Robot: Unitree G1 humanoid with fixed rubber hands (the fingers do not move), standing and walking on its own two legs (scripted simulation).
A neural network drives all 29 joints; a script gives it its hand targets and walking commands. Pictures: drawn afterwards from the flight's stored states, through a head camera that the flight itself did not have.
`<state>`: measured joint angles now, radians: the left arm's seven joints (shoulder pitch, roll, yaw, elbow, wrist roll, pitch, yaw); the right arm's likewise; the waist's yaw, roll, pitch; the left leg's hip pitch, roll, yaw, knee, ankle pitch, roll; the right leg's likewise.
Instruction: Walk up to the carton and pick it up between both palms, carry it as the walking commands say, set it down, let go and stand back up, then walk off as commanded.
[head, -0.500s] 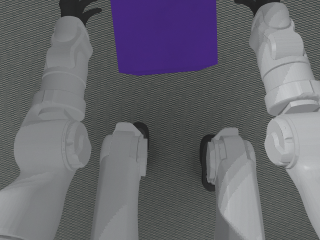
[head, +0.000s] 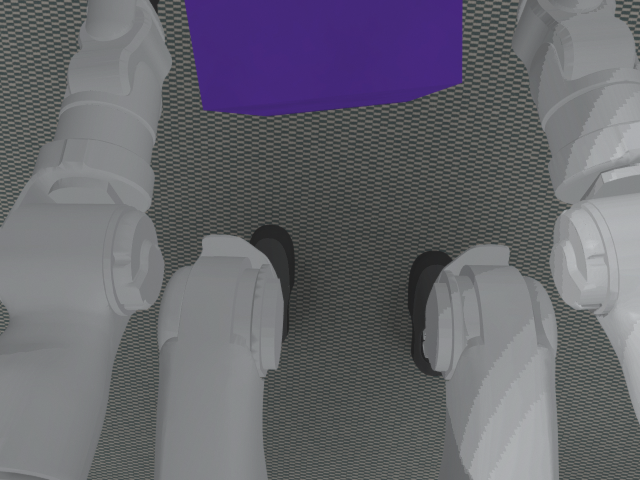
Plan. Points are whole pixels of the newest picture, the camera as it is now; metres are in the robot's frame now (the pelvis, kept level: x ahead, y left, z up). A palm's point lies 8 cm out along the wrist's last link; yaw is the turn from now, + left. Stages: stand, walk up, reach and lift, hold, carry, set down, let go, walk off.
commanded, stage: reach and lift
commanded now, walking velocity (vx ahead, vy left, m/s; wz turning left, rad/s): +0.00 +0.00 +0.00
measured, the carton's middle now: out of the picture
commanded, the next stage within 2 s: none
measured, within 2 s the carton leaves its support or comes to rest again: leaves its support in 1.34 s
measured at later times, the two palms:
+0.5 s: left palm out of the picture +0.53 +0.21 -0.17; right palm out of the picture +0.56 -0.10 -0.17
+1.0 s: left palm out of the picture +0.54 +0.20 -0.17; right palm out of the picture +0.56 -0.09 -0.18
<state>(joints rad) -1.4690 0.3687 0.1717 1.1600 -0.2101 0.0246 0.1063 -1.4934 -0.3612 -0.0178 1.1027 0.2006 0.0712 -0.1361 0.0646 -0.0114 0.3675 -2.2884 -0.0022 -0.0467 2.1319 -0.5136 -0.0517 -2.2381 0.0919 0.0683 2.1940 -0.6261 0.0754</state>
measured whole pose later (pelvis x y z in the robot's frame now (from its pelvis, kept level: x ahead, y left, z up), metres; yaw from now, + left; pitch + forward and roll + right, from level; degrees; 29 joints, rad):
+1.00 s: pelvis +0.00 +0.00 -0.01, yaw -1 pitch +37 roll +1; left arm -1.44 0.27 0.32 1.02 -0.02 0.17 0.05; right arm -1.47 -0.19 -0.27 0.99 -0.05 0.17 -0.10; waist 0.08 -0.02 0.36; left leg -2.28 -0.01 -0.06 2.17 -0.54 -0.06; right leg -2.23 0.11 0.07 2.23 -0.64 0.08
